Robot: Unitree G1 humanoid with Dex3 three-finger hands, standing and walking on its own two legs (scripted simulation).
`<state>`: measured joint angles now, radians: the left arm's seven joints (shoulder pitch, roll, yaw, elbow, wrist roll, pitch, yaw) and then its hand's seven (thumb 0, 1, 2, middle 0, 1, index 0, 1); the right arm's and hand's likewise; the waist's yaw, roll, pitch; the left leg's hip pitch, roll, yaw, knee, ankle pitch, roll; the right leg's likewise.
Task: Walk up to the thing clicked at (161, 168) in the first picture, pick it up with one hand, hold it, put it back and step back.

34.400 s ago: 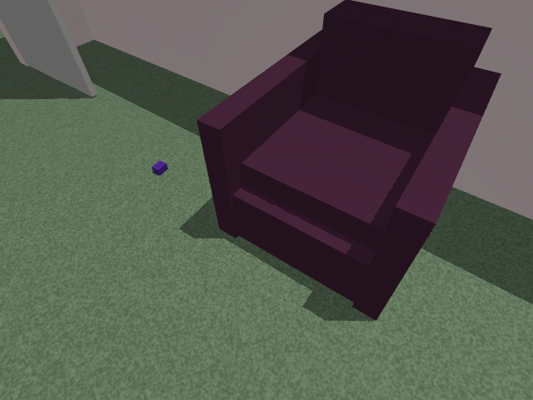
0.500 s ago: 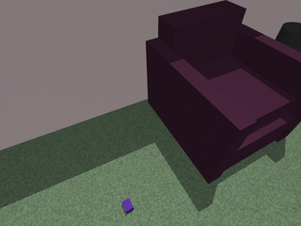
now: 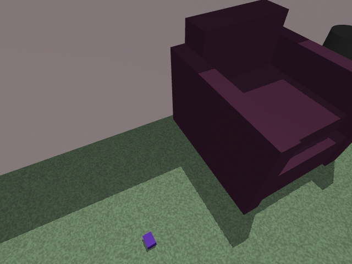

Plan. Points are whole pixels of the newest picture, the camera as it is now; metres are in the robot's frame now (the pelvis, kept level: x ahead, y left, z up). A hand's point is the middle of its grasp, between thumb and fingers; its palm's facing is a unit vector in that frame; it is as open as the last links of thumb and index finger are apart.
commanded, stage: stand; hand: left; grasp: from above
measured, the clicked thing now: (149, 240) +0.37 +0.18 -0.76
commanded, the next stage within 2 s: rise first in 0.04 s
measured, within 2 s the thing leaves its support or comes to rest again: neither
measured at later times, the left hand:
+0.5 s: hand out of the picture +0.14 +0.25 -0.18, palm faces -0.07 -0.91 -0.40, open 11.0 cm
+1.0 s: hand out of the picture +0.12 +0.26 -0.27, palm faces -0.20 -0.78 -0.60, open 14.1 cm
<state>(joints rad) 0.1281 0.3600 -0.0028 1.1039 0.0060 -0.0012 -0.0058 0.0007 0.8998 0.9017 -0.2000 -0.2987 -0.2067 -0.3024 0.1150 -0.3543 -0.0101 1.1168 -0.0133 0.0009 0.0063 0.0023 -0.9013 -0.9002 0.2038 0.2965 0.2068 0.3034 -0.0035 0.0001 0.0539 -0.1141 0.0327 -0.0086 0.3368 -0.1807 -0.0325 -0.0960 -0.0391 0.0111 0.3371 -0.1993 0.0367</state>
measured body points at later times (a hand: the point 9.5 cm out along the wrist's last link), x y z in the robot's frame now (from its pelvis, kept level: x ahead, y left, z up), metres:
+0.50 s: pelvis -0.02 +0.00 -0.03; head +0.04 +0.01 +0.41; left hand +0.15 +0.30 -0.15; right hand +0.09 -0.26 -0.15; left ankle +0.00 +0.14 -0.75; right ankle -0.01 -0.14 -0.75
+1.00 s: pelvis -0.02 +0.00 -0.12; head +0.09 +0.02 +0.31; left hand +0.13 +0.30 -0.23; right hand +0.16 -0.24 -0.22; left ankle +0.00 +0.14 -0.75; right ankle -0.01 -0.14 -0.75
